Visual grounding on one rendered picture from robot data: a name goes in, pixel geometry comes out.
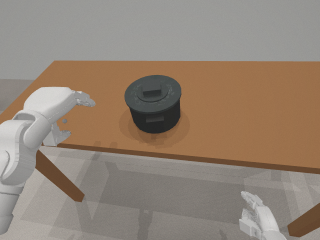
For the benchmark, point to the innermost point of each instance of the left robot forearm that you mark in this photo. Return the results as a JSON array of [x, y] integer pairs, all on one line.
[[20, 139]]

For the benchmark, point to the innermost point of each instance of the right robot forearm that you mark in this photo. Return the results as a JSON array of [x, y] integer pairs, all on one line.
[[272, 235]]

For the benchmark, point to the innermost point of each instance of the robot left hand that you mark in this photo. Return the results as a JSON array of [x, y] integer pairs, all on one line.
[[53, 103]]

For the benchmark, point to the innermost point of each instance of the knob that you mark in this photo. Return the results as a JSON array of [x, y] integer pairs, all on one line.
[[152, 86]]

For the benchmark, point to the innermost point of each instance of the robot right hand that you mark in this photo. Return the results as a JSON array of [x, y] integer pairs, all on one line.
[[254, 224]]

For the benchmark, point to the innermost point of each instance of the pot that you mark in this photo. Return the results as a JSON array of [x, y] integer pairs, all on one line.
[[158, 122]]

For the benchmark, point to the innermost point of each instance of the table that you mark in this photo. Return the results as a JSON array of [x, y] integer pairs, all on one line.
[[258, 114]]

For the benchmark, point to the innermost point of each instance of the lid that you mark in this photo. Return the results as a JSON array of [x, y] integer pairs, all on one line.
[[153, 103]]

